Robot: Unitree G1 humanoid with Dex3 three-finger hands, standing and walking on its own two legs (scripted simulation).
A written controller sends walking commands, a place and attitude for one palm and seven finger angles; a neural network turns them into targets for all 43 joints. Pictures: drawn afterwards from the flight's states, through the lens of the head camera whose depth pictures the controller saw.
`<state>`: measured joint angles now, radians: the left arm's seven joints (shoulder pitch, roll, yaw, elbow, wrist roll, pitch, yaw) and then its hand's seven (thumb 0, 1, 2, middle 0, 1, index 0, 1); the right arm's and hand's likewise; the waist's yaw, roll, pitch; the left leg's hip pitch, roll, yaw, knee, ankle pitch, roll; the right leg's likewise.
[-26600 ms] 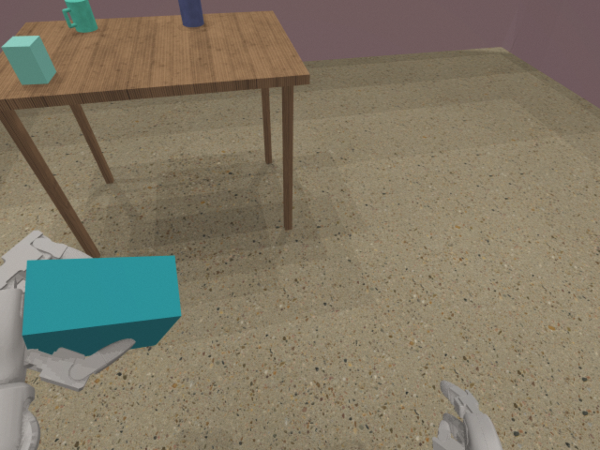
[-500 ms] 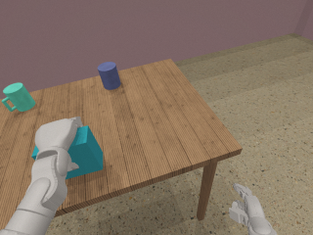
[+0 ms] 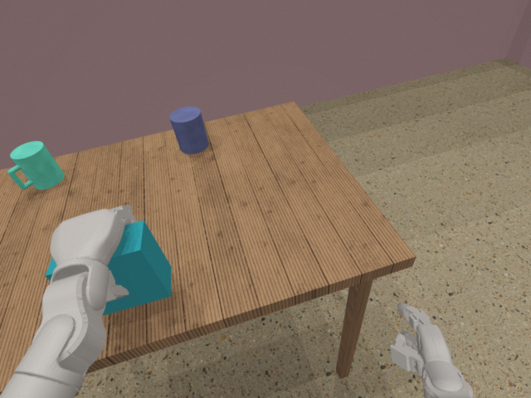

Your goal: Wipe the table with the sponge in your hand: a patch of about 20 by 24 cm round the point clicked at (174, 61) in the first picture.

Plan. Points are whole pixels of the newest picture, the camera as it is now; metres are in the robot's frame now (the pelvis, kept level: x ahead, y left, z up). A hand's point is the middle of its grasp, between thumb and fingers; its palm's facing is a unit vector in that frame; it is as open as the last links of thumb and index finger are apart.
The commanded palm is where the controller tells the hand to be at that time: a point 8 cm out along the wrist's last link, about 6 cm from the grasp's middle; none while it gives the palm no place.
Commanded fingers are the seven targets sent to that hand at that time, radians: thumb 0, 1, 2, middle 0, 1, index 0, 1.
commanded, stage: move the sponge above the wiping area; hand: left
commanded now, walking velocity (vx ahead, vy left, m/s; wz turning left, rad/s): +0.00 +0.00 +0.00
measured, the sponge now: (122, 278) +0.25 +0.29 +0.06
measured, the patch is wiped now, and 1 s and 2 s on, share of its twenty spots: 0.00 0.00 0.00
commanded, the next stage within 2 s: lower the sponge onto the table in 0.42 s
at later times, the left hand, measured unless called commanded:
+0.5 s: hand (113, 255) +0.26 +0.28 +0.11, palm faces +0.02 -0.08 -1.00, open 10.3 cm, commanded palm +0.23 +0.28 +0.18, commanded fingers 0.00 0.10 1.30 -1.20 -1.60 -1.20 -1.60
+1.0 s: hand (117, 252) +0.26 +0.28 +0.11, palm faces +0.04 -0.08 -1.00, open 10.3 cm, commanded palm +0.23 +0.28 +0.17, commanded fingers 0.00 0.10 1.30 -1.20 -1.60 -1.20 -1.60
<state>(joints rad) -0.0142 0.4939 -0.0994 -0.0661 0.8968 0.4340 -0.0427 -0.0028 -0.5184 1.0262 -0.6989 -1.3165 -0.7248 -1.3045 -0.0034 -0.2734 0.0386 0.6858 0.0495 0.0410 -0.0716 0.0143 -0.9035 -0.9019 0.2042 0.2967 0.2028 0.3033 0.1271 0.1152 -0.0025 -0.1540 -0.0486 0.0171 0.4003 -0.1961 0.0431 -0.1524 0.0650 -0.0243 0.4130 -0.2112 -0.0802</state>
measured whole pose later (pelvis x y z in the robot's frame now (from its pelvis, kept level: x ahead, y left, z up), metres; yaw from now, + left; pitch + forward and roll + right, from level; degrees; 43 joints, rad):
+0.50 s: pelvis +0.00 +0.01 +0.00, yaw +0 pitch -3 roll +0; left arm -0.01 0.49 -0.11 -0.09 0.90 0.44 -0.05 0.00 -0.52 1.03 -0.70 -1.32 -0.72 -1.31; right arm 0.01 -0.28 0.04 0.69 0.05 0.06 -0.06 0.01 -0.90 -0.90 0.20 0.30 0.20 0.30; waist 0.12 0.11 0.00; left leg -0.15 -0.05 0.02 0.39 -0.19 0.05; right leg -0.15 0.06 -0.01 0.41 -0.21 -0.07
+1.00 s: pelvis +0.00 +0.01 +0.00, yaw +0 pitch -3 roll +0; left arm -0.06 0.46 -0.14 -0.05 0.92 0.45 -0.03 0.00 -0.52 1.03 -0.70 -1.32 -0.72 -1.30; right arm -0.01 -0.26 0.06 0.69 0.05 0.06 -0.05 0.01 -0.90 -0.90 0.21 0.30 0.20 0.30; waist 0.12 0.11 -0.01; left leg -0.15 -0.06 0.02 0.37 -0.18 0.05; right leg -0.15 0.06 -0.02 0.39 -0.19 -0.07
